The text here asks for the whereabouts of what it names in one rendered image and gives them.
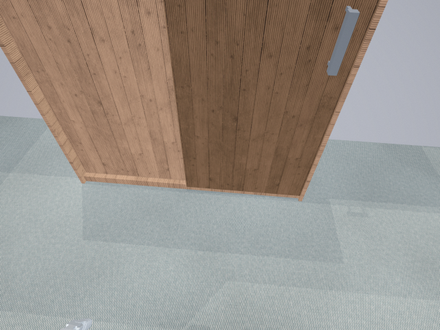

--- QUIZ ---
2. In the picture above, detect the wardrobe door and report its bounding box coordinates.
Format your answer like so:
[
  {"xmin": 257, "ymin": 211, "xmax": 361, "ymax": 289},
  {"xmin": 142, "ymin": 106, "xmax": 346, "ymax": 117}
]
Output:
[
  {"xmin": 163, "ymin": 0, "xmax": 380, "ymax": 196},
  {"xmin": 0, "ymin": 0, "xmax": 186, "ymax": 180}
]

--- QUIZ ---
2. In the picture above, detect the handle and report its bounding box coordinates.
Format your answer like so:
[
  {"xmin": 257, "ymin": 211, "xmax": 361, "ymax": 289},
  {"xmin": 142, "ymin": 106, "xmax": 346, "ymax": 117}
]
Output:
[{"xmin": 327, "ymin": 6, "xmax": 360, "ymax": 76}]

